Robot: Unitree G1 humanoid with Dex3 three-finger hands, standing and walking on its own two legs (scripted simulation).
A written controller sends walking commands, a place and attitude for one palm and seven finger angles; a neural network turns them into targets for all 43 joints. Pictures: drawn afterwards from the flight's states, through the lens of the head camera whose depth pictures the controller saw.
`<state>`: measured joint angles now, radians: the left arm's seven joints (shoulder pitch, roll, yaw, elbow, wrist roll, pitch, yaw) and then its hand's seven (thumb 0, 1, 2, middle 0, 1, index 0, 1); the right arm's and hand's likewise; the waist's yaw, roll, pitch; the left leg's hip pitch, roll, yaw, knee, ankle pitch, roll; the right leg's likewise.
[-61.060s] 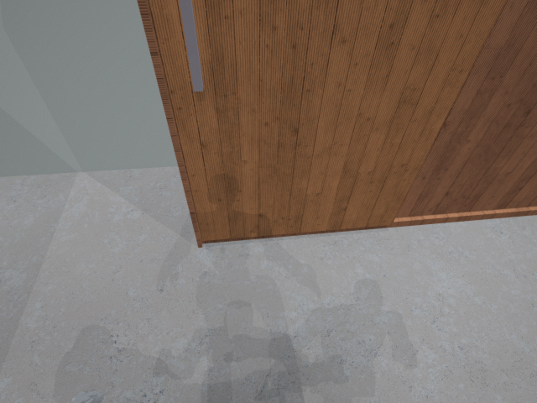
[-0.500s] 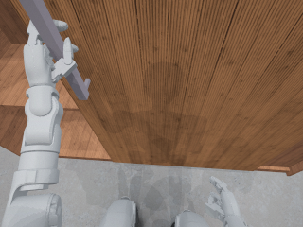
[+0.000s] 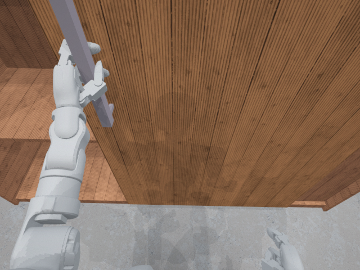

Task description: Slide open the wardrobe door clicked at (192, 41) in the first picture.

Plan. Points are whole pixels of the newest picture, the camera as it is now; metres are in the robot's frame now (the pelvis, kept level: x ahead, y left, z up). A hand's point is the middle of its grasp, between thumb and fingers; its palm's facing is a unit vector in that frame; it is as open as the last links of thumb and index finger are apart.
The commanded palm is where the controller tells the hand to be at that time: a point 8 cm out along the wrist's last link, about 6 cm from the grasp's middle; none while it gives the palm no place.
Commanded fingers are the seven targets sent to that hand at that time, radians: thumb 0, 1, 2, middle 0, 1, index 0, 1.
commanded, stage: stop walking and hold the door there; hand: left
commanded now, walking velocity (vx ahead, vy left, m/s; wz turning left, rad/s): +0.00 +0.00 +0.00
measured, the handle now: (90, 61) +0.46 +0.22 +0.21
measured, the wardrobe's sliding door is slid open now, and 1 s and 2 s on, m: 0.63 0.63 0.63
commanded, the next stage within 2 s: loosen the grip on the handle in 0.22 s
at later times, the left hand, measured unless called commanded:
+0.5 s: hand (94, 76) +0.42 +0.21 +0.20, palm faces +0.26 -0.96 -0.07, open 7.7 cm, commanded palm +0.38 +0.24 +0.18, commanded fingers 0.00 -0.31 0.32 -0.45 -1.40 -0.45 -1.40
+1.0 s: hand (96, 79) +0.42 +0.20 +0.19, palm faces +0.27 -0.96 -0.12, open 14.5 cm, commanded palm +0.38 +0.25 +0.20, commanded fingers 0.00 -0.55 0.20 -0.25 -1.15 -0.25 -1.15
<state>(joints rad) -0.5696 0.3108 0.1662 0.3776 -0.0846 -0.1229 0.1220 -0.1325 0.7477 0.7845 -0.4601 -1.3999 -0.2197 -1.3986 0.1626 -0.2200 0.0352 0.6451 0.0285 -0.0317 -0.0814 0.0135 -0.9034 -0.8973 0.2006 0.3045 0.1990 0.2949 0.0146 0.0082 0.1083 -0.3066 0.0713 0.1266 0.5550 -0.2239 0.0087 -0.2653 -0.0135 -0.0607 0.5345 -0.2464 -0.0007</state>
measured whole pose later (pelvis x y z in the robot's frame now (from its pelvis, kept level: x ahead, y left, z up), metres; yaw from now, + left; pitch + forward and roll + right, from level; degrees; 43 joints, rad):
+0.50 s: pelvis -0.02 -0.01 +0.00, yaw +0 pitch +1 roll +0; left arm -0.77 0.37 0.30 0.79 -0.03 -0.15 0.02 -0.06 0.36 0.68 -0.47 -1.40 -0.37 -1.40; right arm 0.28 -0.26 -0.02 0.70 0.02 -0.14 -0.03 0.01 -0.90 -0.90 0.20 0.30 0.20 0.30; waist -0.04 -0.02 -0.01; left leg -0.36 0.07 0.12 0.49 -0.15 0.00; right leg -0.34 -0.01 -0.07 0.53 -0.20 -0.02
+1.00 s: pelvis -0.01 -0.02 +0.00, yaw -3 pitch +2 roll +0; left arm -0.61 0.42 0.28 0.62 -0.08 -0.19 0.03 -0.01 -0.54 0.21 -0.38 -1.27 -0.27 -1.18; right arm 0.33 -0.25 0.03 0.73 0.04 -0.18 -0.07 0.02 -0.90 -0.90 0.20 0.30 0.20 0.30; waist -0.01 0.00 -0.03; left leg -0.40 0.01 0.00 0.59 -0.23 0.00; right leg -0.38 0.03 -0.02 0.58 -0.24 -0.03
